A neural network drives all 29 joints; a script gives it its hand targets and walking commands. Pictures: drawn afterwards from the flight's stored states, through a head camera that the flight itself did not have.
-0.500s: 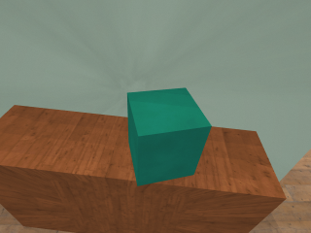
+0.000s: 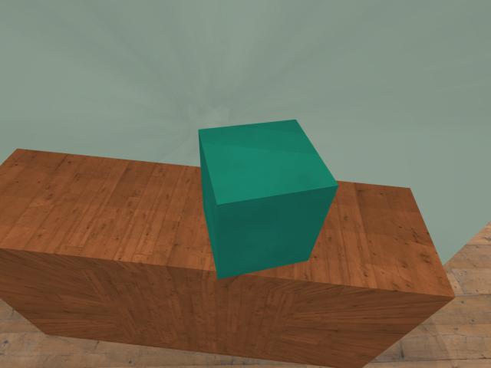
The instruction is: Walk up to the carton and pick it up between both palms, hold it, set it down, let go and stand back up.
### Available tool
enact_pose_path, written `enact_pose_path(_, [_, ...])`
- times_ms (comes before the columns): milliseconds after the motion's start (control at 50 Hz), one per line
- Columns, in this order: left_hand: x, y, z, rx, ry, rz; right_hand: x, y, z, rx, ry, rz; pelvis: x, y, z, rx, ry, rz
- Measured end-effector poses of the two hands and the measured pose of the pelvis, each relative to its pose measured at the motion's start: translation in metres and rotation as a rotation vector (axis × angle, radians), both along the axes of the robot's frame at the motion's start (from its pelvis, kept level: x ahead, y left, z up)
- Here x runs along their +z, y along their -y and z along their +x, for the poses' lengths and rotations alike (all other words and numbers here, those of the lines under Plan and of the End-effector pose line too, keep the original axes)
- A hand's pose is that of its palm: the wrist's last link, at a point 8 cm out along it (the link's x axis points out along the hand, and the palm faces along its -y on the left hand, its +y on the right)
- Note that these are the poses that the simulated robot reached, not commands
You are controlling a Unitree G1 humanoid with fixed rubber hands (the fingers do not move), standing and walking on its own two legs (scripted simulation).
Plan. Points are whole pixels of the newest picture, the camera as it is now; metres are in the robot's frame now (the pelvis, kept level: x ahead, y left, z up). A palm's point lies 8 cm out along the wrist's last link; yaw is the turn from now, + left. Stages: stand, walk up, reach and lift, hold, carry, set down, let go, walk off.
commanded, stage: stand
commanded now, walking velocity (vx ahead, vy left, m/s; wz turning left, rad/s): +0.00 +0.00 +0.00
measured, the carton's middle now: (256, 199) +0.46 +0.02 -0.01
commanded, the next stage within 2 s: none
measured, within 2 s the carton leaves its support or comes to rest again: neither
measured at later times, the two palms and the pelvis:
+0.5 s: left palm out of the picture +0.03 +0.27 -0.14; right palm out of the picture +0.09 -0.26 -0.11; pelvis +0.01 +0.00 +0.00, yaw +0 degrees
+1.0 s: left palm out of the picture +0.03 +0.28 -0.14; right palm out of the picture +0.08 -0.26 -0.12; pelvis +0.00 +0.01 +0.00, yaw +0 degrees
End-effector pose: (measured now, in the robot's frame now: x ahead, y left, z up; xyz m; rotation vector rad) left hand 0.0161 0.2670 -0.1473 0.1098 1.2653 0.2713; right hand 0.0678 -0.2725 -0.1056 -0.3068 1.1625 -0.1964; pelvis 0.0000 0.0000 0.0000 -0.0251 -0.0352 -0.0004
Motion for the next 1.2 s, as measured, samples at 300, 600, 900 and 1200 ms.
enact_pose_path(300, [0.001,-0.004,0.022,-0.019,0.015,-0.003,0.001,-0.006,0.020,0.011,0.012,0.000,0.001,-0.005,0.007,0.002,-0.010,-0.003])
enact_pose_path(600, [0.005,-0.007,0.015,-0.014,-0.006,0.014,-0.004,-0.010,0.026,0.015,0.018,0.022,0.001,-0.004,0.003,0.002,-0.005,-0.003])
enact_pose_path(900, [0.005,-0.008,0.014,-0.022,-0.019,0.017,-0.009,-0.010,0.015,0.004,-0.022,0.025,0.001,-0.005,0.004,0.002,-0.006,-0.003])
enact_pose_path(1200, [0.008,-0.010,0.012,-0.014,-0.023,0.027,-0.012,-0.011,0.014,0.004,-0.026,0.034,0.001,-0.005,0.001,0.002,-0.003,-0.003])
